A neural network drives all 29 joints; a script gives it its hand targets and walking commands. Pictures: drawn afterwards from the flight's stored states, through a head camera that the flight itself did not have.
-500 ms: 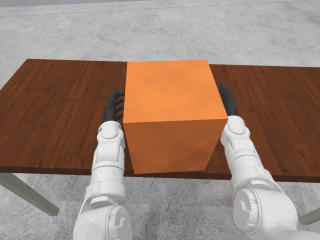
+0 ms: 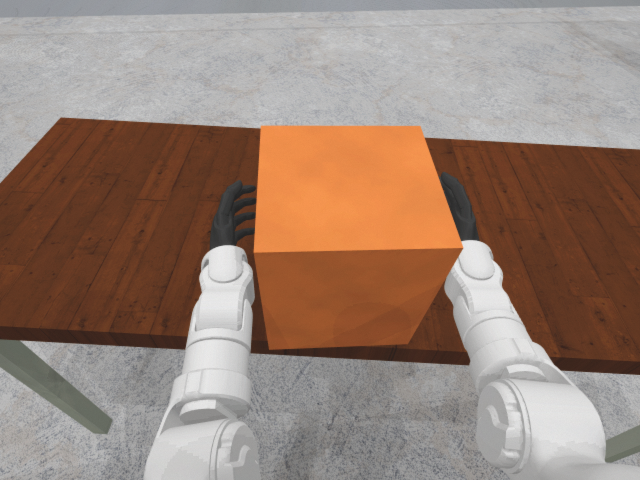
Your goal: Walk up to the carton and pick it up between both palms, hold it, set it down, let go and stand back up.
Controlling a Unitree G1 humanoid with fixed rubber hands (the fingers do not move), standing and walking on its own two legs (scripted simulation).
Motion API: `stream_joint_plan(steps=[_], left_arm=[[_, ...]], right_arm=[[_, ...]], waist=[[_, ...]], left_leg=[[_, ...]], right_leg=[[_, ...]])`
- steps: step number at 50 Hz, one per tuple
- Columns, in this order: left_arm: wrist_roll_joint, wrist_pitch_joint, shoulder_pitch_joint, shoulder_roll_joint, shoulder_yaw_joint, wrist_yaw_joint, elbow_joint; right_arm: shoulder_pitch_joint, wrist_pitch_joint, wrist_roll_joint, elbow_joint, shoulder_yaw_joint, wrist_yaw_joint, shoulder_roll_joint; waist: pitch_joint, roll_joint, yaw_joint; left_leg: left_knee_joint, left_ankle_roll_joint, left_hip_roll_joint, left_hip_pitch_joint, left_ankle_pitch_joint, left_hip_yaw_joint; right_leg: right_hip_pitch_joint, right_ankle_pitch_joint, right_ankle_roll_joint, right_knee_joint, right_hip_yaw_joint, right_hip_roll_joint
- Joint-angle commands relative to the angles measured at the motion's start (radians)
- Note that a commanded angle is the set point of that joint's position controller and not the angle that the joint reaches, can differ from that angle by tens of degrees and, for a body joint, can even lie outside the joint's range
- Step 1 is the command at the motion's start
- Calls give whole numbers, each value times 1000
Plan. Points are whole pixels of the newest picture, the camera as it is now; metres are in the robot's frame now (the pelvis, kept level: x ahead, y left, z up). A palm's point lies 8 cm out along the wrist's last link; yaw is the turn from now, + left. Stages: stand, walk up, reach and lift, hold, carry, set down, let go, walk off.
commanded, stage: reach and lift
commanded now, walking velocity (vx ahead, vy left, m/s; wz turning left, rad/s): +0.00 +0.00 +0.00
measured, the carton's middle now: (340, 244) +0.40 +0.01 +0.06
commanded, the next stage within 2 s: none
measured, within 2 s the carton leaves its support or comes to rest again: neither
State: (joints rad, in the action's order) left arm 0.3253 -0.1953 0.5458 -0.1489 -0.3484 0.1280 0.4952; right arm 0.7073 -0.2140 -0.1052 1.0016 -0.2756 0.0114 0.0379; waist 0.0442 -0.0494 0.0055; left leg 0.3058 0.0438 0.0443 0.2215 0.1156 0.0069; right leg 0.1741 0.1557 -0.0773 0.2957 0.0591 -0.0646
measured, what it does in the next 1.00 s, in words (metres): stands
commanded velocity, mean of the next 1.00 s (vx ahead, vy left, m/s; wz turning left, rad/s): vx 0.00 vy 0.00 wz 0.00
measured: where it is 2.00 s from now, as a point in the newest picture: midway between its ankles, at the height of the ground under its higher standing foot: outside the picture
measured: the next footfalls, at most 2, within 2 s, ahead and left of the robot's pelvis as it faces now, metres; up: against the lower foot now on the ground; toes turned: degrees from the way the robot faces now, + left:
none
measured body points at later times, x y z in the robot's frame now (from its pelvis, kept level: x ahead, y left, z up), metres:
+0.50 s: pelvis -0.02 +0.00 +0.00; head -0.03 +0.03 +0.45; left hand +0.38 +0.16 +0.12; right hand +0.39 -0.14 +0.13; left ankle +0.03 +0.15 -0.75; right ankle +0.00 -0.07 -0.75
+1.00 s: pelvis -0.01 +0.02 +0.00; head -0.06 +0.07 +0.44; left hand +0.38 +0.18 +0.18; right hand +0.39 -0.12 +0.19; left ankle +0.02 +0.15 -0.75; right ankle +0.00 -0.07 -0.75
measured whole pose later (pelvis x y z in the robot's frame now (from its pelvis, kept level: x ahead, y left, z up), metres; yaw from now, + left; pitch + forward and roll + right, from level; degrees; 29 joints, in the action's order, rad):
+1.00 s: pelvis -0.01 +0.02 +0.00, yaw +2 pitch -4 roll -1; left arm 0.24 -0.58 0.70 0.00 -0.24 0.12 0.38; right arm 0.80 0.14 0.18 0.85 -0.10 0.12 0.08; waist 0.05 -0.10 -0.08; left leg 0.36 0.01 0.02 0.16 0.13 0.00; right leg 0.09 0.17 -0.04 0.32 0.10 -0.02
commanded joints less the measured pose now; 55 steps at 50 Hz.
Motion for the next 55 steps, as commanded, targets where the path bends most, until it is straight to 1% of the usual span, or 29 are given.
stream_joint_plan(steps=[1, 5, 7, 8, 13, 15, 16, 17, 18, 20, 22, 24, 25, 27, 29, 31, 32, 34, 35, 38, 39, 40, 44, 45, 46, 49, 50, 52, 55], left_arm=[[-49, 129, 779, -506, 435, -73, -191], [-38, 168, 839, -490, 405, -85, -135], [-28, 190, 871, -492, 371, -93, -121], [-17, 197, 869, -484, 355, -93, -100], [-8, 204, 897, -450, 300, -103, -29], [1, 189, 890, -425, 272, -112, -4], [-11, 181, 912, -419, 276, -117, -1], [-4, 165, 904, -410, 263, -119, -2], [2, 146, 907, -403, 252, -124, -4], [-11, 107, 918, -389, 246, -134, -8], [-49, 94, 965, -410, 296, -126, -53], [-82, 85, 940, -445, 362, -110, -77], [-102, 95, 978, -455, 397, -100, -128], [-106, 85, 949, -452, 423, -94, -135], [-121, 57, 965, -468, 463, -102, -180], [-133, 11, 932, -476, 487, -116, -178], [-159, 4, 963, -493, 520, -114, -244], [-174, -23, 964, -496, 561, -106, -272], [-184, -42, 960, -498, 567, -110, -274], [-181, -128, 927, -490, 570, -124, -264], [-192, -154, 922, -500, 592, -129, -291], [-191, -176, 923, -489, 571, -138, -287], [-210, -247, 995, -511, 597, -142, -320], [-214, -254, 1002, -502, 587, -140, -314], [-211, -260, 1016, -514, 600, -132, -337], [-230, -289, 993, -535, 621, -123, -364], [-241, -291, 991, -543, 630, -120, -395], [-219, -317, 955, -512, 591, -130, -354], [-212, -341, 1009, -483, 547, -155, -337]], right_arm=[[710, -130, -33, -246, 272, -92, -446], [757, -173, -72, -238, 248, -77, -448], [787, -189, -98, -222, 228, -80, -450], [803, -196, -103, -231, 227, -82, -452], [835, -191, -132, -183, 196, -85, -463], [818, -168, -118, -152, 202, -84, -468], [821, -155, -116, -147, 192, -83, -473], [802, -132, -108, -120, 194, -87, -477], [768, -102, -107, -88, 183, -88, -481], [782, -65, -87, -116, 187, -89, -501], [837, -64, -66, -161, 196, -92, -504], [903, -85, -38, -262, 244, -90, -495], [907, -89, -24, -279, 272, -83, -501], [891, -66, 16, -282, 326, -70, -494], [861, -33, 41, -274, 333, -52, -497], [859, -3, 69, -307, 347, -38, -498], [871, 7, 93, -345, 367, -36, -507], [870, 38, 143, -370, 409, -29, -501], [891, 56, 157, -400, 417, -23, -503], [870, 133, 202, -393, 426, -2, -493], [864, 153, 215, -413, 426, 5, -494], [863, 179, 229, -409, 431, 11, -496], [971, 230, 269, -473, 419, 6, -494], [970, 245, 278, -476, 433, 5, -506], [972, 254, 283, -468, 425, 0, -503], [1017, 276, 331, -557, 478, 6, -516], [1019, 283, 349, -579, 495, 11, -510], [1006, 316, 362, -570, 500, 21, -501], [1000, 351, 346, -515, 468, 25, -526]], waist=[[623, 34, -15], [610, 17, -22], [616, -2, -10], [626, 7, 11], [611, -23, 31], [543, -25, 44], [539, -33, 32], [507, -26, 44], [467, -28, 31], [449, -22, 42], [532, -4, 35], [640, 16, 32], [698, 29, 19], [684, 20, 0], [656, 31, -34], [613, 28, -49], [655, 48, -48], [659, 68, -59], [648, 58, -69], [549, 77, -86], [546, 96, -103], [508, 79, -103], [507, 133, -102], [504, 120, -99], [515, 148, -101], [565, 144, -88], [591, 141, -96], [504, 127, -91], [439, 91, -100]], left_leg=[[17, -26, -21, -237, -299, -72], [-21, -44, -28, -165, -163, -84], [-50, -54, -29, -120, -98, -93], [-56, -58, -33, -100, -72, -99], [-76, -82, -35, -84, -10, -124], [-89, -90, -39, -74, 10, -127], [-92, -93, -42, -74, 31, -131], [-95, -96, -44, -79, 38, -134], [-103, -96, -43, -94, 57, -137], [-103, -98, -50, -85, 65, -140], [-86, -89, -50, -116, 28, -135], [-45, -77, -44, -170, -69, -117], [-18, -66, -44, -194, -137, -108], [9, -64, -41, -225, -203, -87], [9, -50, -42, -253, -201, -72], [9, -50, -45, -259, -188, -61], [13, -41, -47, -278, -210, -52], [52, -25, -43, -326, -301, -34], [55, -29, -45, -337, -291, -26], [43, -29, -49, -329, -236, -17], [47, -20, -52, -341, -244, -10], [41, -25, -54, -337, -224, -6], [38, -11, -53, -355, -185, 6], [41, -21, -55, -353, -169, 3], [41, -11, -47, -372, -188, 12], [76, -7, -44, -426, -300, 27], [97, 1, -42, -459, -364, 32], [86, -7, -48, -441, -320, 30], [32, -30, -57, -354, -157, 15]], right_leg=[[-234, -581, 118, 49, 33, 63], [-279, -548, 135, 52, 19, 95], [-289, -486, 141, 54, 17, 103], [-296, -435, 139, 48, 9, 109], [-290, -317, 133, 33, 11, 109], [-298, -279, 141, 21, -5, 119], [-287, -236, 141, 15, -2, 116], [-275, -183, 138, 6, -8, 117], [-253, -142, 135, -4, -4, 112], [-255, -96, 139, -13, -16, 116], [-229, -122, 132, -5, 3, 102], [-232, -271, 121, 19, 16, 86], [-241, -354, 121, 35, 16, 83], [-266, -462, 123, 50, 16, 75], [-247, -435, 125, 41, 21, 73], [-234, -401, 125, 28, 24, 66], [-219, -388, 122, 30, 28, 63], [-200, -407, 111, 29, 27, 53], [-196, -403, 115, 22, 26, 53], [-173, -325, 114, 6, 22, 54], [-167, -318, 114, 5, 29, 51], [-166, -292, 117, -3, 24, 54], [-106, -169, 110, -18, 37, 44], [-107, -152, 110, -19, 32, 46], [-85, -151, 102, -13, 40, 40], [-95, -223, 102, -5, 37, 26], [-98, -269, 103, -2, 37, 18], [-113, -238, 105, -20, 25, 24], [-126, -155, 121, -22, 24, 35]])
